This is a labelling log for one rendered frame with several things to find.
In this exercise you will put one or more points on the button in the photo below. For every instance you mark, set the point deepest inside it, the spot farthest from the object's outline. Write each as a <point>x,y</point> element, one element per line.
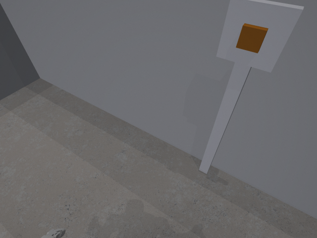
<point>251,38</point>

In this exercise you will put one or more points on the robot left hand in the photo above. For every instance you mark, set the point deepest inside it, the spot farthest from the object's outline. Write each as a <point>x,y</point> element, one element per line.
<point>58,233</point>

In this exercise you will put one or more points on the panel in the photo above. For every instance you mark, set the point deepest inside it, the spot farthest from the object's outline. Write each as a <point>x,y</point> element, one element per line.
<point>280,19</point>

